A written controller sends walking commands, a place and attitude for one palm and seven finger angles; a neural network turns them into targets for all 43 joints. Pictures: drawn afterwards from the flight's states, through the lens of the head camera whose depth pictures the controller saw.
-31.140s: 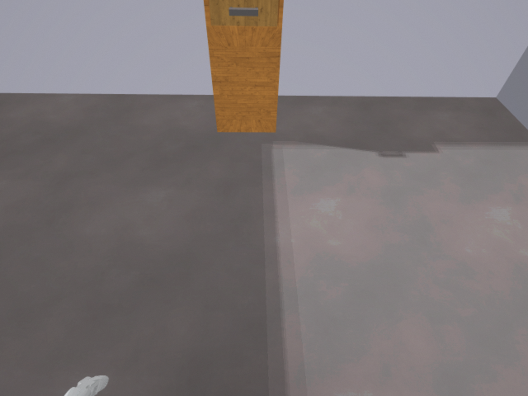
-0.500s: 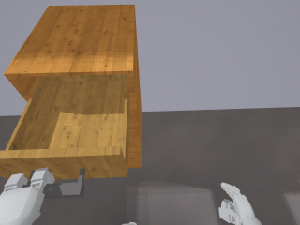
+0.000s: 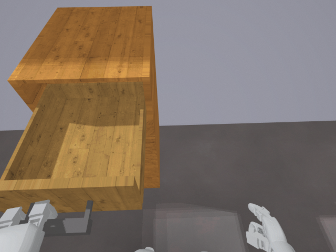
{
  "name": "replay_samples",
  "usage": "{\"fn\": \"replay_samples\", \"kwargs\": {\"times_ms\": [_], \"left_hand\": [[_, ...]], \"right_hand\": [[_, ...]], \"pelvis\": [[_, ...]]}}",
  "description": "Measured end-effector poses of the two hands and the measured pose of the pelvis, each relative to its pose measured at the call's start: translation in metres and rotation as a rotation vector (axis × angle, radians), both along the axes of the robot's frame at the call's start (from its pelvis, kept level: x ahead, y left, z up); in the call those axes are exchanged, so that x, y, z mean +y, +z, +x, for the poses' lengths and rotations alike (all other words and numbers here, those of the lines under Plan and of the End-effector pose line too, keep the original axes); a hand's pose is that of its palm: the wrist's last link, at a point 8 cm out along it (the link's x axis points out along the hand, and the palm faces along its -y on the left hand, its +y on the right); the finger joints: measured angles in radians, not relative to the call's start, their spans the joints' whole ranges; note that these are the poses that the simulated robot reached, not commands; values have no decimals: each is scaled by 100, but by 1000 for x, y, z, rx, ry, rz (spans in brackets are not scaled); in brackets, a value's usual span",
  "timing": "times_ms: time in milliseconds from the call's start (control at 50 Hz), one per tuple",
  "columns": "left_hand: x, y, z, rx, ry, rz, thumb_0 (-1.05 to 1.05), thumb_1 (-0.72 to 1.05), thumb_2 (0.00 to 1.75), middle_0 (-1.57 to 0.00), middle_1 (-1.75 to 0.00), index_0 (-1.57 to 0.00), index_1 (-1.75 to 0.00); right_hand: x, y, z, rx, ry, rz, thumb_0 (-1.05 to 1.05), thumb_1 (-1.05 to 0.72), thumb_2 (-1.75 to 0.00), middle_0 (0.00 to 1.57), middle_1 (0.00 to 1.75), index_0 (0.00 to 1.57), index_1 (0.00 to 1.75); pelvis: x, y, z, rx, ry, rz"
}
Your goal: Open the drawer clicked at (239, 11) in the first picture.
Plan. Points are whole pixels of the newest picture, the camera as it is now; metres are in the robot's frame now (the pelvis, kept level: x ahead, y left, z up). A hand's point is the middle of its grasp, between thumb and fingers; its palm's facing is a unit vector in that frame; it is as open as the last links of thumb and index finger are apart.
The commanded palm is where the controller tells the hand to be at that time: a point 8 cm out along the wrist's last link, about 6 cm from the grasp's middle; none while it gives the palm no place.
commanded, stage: pull the drawer open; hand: left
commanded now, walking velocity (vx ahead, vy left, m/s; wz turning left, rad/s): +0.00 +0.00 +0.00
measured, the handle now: (58, 216) +0.18 +0.26 +0.02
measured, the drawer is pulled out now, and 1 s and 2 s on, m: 0.30 0.30 0.30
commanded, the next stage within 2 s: open the thumb to release the handle in 0.16 s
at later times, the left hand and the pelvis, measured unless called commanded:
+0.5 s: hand (26, 247) +0.12 +0.31 +0.00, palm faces -0.03 +0.01 -1.00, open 7.1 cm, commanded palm +0.10 +0.30 +0.04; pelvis -0.01 -0.01 -0.01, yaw +2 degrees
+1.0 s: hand (30, 248) +0.12 +0.30 +0.00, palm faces -0.04 -0.03 -1.00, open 13.6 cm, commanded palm +0.11 +0.29 +0.05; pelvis -0.02 -0.02 +0.00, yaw +2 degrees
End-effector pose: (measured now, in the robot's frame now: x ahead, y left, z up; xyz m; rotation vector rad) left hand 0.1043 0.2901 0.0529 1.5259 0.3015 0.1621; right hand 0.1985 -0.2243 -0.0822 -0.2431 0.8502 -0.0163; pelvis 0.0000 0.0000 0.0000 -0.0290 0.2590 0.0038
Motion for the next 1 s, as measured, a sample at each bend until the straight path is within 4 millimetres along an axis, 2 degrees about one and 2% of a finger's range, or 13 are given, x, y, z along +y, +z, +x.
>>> {"fn": "replay_samples", "kwargs": {"times_ms": [280,420,540,780,880,1000], "left_hand": [[-1,0,-6,-12,-2,3,2,69,75,-41,-135,-31,-135],[11,-1,-1,-58,7,67,-1,61,77,-40,-134,-35,-134],[8,1,-1,-49,53,46,0,39,69,-38,-130,-37,-131],[8,2,-1,-11,52,41,0,-27,40,-33,-123,-34,-123],[10,3,-1,-14,51,39,0,-41,34,-32,-121,-33,-122],[0,4,-1,-44,46,17,0,-47,32,-32,-120,-33,-122]], "right_hand": [[2,-1,1,-12,13,0,2,-91,-90,20,30,20,30],[0,-17,-1,20,36,-26,1,-91,-90,20,30,20,30],[-1,-19,-8,27,11,-15,2,-91,-90,20,30,20,30],[-15,-10,-16,12,8,-46,2,-91,-90,20,30,20,30],[-22,-9,-16,1,-2,-56,2,-91,-90,20,30,20,30],[-23,-8,-18,-17,-4,-49,2,-91,-90,20,30,20,30]], "pelvis": [[-2,-3,-3,3,3,3],[-6,-10,-11,12,25,0],[-9,-7,-12,2,28,4],[-19,0,-17,-16,37,11],[-21,-1,-19,-16,37,9],[-20,-1,-20,-16,40,9]]}}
